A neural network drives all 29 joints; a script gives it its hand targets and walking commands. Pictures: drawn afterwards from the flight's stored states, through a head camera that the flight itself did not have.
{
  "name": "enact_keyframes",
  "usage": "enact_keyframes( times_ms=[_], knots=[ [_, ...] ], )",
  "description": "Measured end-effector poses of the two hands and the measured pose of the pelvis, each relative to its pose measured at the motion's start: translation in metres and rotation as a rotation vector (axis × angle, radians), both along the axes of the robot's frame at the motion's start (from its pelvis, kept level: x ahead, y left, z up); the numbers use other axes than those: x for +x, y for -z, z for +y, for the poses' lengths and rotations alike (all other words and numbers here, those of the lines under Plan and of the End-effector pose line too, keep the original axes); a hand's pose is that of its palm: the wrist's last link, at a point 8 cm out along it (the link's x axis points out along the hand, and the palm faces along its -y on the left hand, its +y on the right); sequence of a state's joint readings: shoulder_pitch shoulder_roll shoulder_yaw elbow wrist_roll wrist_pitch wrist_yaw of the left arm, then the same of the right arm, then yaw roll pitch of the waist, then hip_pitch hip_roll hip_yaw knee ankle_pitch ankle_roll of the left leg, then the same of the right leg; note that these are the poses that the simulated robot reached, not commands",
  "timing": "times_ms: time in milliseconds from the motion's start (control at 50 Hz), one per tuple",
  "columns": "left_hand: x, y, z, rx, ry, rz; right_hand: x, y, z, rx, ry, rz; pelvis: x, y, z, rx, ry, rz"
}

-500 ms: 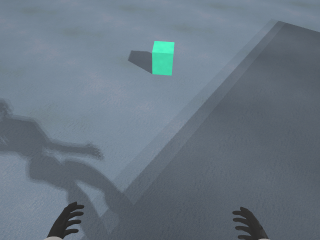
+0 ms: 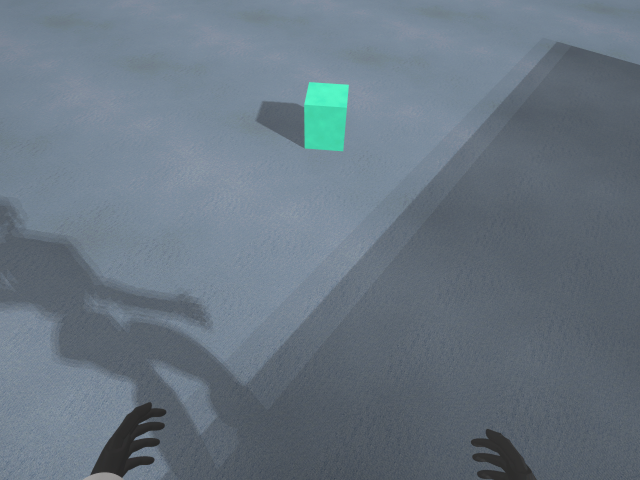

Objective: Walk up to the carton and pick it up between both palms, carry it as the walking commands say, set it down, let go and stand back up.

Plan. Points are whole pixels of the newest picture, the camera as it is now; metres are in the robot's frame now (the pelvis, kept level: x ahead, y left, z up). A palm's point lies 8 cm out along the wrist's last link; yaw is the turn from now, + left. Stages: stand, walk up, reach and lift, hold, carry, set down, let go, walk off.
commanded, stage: stand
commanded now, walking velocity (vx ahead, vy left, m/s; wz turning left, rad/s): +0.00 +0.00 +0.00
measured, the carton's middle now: (326, 117) +1.78 -0.07 -0.63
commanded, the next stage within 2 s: walk up in 1.08 s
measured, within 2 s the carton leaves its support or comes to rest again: neither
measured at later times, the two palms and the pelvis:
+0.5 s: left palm (106, 479) +0.14 +0.26 -0.07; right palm out of the picture +0.10 -0.26 -0.11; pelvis -0.01 +0.00 +0.00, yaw +0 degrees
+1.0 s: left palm out of the picture +0.12 +0.26 -0.07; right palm out of the picture +0.08 -0.26 -0.11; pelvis -0.03 +0.00 +0.00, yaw +0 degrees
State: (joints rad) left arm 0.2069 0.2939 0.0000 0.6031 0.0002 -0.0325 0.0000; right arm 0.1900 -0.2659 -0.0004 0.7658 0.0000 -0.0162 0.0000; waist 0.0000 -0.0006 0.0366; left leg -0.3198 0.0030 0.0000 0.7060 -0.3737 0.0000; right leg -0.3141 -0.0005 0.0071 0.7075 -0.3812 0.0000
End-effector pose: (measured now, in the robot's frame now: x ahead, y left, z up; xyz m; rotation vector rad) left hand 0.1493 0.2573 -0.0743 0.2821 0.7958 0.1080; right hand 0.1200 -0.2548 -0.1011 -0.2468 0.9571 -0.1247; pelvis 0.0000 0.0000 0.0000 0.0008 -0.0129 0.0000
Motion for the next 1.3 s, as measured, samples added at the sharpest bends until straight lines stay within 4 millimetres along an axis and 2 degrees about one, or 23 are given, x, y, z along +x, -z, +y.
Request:
enact_keyframes(
  times_ms=[320, 860, 1300],
  knots=[
    [-0.003, -0.001, 0.002, 0.005, 0.002, -0.007, -0.01, 0.002, -0.004, -0.009, 0.006, 0.022, -0.004, 0.0, 0.0, 0.0, 0.0, -0.006],
    [-0.022, -0.005, 0.005, 0.013, 0.001, -0.028, -0.04, 0.006, -0.008, -0.015, 0.021, 0.051, -0.023, 0.0, 0.0, 0.0, 0.0, -0.033],
    [-0.031, -0.003, 0.003, 0.022, -0.006, -0.007, -0.05, 0.01, -0.015, -0.012, 0.028, 0.076, -0.026, 0.0, -0.005, 0.007, 0.0, -0.038]
  ],
)
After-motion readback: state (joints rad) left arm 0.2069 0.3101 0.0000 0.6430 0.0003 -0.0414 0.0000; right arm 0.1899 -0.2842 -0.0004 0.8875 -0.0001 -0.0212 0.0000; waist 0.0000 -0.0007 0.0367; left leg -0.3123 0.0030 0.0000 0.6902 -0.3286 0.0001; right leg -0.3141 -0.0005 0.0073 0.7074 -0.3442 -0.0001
